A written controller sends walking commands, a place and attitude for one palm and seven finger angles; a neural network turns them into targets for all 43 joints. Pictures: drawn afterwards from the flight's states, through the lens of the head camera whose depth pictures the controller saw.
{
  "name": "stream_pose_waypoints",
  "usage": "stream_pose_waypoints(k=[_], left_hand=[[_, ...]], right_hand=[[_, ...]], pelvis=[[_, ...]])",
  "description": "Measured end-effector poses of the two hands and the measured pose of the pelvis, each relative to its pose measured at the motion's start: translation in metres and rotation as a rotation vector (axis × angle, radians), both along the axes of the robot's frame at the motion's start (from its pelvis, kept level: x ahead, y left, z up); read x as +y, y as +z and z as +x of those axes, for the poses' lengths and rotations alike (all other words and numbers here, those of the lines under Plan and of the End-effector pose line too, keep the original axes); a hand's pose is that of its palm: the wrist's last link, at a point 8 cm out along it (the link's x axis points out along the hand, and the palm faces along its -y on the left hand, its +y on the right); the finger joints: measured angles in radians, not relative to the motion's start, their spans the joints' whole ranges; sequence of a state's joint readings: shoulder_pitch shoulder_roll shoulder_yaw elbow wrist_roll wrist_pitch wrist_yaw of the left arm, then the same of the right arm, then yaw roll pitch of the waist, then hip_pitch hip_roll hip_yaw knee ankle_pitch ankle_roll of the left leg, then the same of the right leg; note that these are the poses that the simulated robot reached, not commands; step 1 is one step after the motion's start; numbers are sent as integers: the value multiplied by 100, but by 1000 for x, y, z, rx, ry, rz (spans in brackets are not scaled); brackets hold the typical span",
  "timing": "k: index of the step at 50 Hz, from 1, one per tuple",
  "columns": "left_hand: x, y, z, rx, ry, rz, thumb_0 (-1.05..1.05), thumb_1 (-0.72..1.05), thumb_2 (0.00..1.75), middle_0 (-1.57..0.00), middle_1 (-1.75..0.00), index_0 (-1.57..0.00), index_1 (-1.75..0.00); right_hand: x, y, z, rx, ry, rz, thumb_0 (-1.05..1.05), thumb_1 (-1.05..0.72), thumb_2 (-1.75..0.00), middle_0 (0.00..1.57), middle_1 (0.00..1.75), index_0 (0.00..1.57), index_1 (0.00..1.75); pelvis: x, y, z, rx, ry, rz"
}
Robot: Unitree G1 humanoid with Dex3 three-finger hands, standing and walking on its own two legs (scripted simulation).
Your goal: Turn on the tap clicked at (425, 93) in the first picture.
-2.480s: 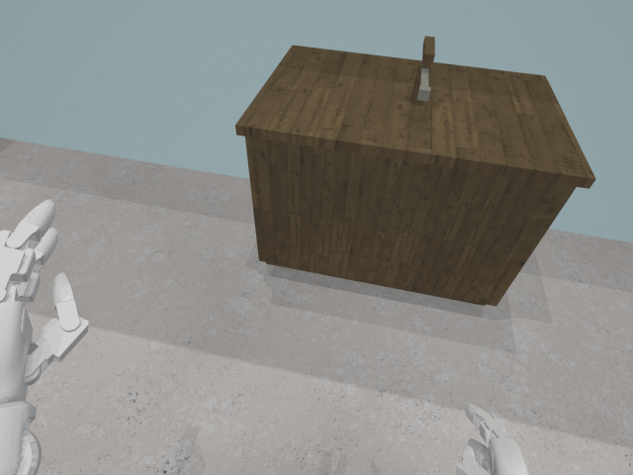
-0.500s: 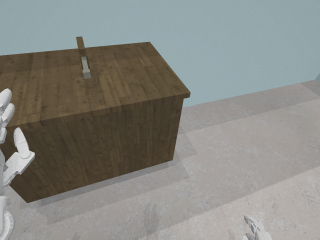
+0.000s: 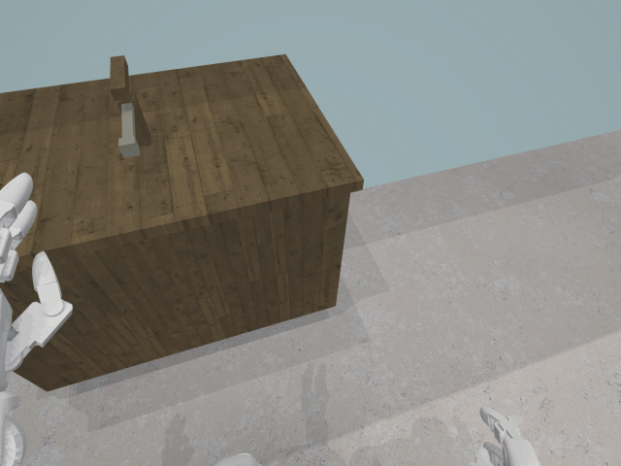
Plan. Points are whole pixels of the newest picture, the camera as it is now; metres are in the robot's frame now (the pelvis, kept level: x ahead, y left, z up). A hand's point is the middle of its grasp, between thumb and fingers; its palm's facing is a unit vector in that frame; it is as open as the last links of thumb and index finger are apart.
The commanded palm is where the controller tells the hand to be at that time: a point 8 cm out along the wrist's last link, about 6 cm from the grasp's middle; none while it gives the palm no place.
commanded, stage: take the last steps up to it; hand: left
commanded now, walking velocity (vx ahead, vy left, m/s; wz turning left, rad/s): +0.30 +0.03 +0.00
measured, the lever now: (129, 146) +0.62 +0.38 +0.04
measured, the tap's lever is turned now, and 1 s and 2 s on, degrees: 0 0 0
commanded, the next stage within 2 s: come to a stop and stand still in 0.68 s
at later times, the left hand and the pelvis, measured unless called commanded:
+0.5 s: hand (165, 213) +0.33 +0.18 +0.18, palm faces +0.43 -0.79 -0.44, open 7.4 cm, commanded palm +0.27 +0.23 +0.18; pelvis +0.11 -0.05 -0.01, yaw +0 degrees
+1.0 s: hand (200, 167) +0.41 +0.17 +0.18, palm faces +0.40 -0.80 -0.44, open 7.4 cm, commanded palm +0.36 +0.21 +0.18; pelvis +0.20 -0.07 -0.01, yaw +0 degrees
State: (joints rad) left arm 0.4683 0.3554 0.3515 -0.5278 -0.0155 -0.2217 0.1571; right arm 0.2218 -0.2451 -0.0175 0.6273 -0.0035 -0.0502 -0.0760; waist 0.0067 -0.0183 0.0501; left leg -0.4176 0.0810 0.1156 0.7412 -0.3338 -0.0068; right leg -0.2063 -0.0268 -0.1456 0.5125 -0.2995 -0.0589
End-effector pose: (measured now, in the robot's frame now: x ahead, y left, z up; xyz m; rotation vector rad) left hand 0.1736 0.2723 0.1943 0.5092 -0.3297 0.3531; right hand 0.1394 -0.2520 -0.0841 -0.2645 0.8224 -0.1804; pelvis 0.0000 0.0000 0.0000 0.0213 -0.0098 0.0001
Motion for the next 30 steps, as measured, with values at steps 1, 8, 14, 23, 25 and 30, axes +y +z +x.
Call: stream_pose_waypoints(k=[1, 8, 14, 23, 25, 30], left_hand=[[1, 1, 5, -14, -5, 1, 2, 89, 90, -21, -31, -21, -30], [5, -2, 55, -89, -26, -3, 1, 89, 90, -21, -31, -21, -30], [-24, 3, 81, -18, -49, 26, 2, 89, 90, -21, -30, -21, -30], [-50, -1, 108, 4, 27, 37, 1, 89, 90, -21, -31, -21, -30], [-51, -1, 117, 17, 37, 27, 1, 89, 90, -21, -31, -21, -30], [-55, -1, 138, 32, 16, 28, 1, 89, 90, -21, -31, -21, -30]], right_hand=[[-4, 3, 5, -10, -5, -16, 1, -90, -90, 20, 30, 20, 30], [-2, 6, 49, -115, -59, -2, 1, -90, -90, 20, 30, 20, 30], [17, -2, 74, -130, -29, 129, 1, -90, -90, 20, 30, 20, 30], [-11, -37, 104, 24, 40, 147, 1, -90, -90, 20, 30, 20, 30], [-22, -32, 111, 43, 33, 124, 1, -90, -90, 20, 30, 20, 30], [-44, -11, 137, 14, 15, 54, 1, -90, -90, 20, 30, 20, 30]], pelvis=[[1, -1, 6, -2, -3, -2], [1, -13, 42, -21, -29, 5], [-18, -6, 68, -4, -34, -10], [-49, -11, 106, -11, -1, -4], [-52, -5, 115, -4, 5, 1], [-55, 1, 136, 6, 8, 13]])
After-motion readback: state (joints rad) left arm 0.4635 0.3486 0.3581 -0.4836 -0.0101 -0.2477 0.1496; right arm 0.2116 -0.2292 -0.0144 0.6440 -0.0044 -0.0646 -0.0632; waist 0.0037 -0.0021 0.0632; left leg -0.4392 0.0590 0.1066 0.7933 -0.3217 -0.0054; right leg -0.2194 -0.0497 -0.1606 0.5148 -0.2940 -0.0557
